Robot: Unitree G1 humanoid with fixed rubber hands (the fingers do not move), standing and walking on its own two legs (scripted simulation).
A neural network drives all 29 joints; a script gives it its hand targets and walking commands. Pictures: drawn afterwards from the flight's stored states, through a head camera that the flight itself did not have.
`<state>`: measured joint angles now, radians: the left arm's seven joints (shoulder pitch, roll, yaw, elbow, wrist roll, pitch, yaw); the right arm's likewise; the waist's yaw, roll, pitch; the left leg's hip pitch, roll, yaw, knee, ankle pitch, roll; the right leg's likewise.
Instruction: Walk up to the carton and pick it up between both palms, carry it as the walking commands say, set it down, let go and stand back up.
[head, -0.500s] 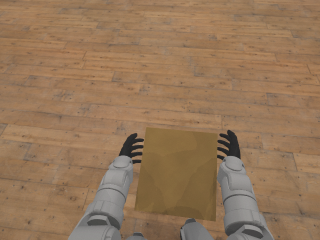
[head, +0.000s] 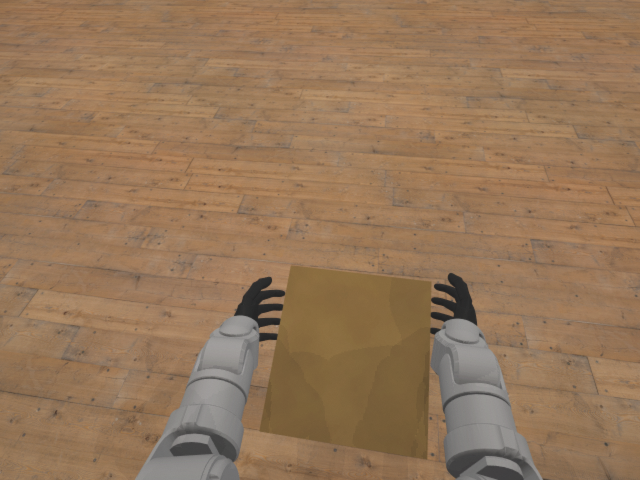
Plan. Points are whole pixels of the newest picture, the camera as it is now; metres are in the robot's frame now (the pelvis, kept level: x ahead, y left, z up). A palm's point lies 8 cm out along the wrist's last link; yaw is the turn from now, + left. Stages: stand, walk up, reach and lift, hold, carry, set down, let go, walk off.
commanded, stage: reach and lift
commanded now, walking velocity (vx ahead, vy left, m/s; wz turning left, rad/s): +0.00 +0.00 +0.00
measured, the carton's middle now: (350, 361) +0.31 -0.05 -0.10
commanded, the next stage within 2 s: none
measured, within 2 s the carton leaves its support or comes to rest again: neither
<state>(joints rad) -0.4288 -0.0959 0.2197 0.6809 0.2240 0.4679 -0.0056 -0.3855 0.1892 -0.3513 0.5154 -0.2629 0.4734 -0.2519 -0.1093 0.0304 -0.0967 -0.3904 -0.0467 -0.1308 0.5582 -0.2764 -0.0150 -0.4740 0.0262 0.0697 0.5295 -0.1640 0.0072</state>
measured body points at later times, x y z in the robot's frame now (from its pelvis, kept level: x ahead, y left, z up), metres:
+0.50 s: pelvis +0.01 +0.01 +0.01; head -0.05 +0.01 +0.46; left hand +0.33 +0.10 +0.04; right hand +0.29 -0.19 +0.04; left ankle +0.00 +0.14 -0.73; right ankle +0.06 -0.12 -0.73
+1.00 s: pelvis +0.00 -0.01 +0.01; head -0.05 -0.02 +0.46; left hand +0.32 +0.12 +0.05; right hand +0.31 -0.17 +0.05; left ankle +0.00 +0.14 -0.73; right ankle +0.06 -0.12 -0.73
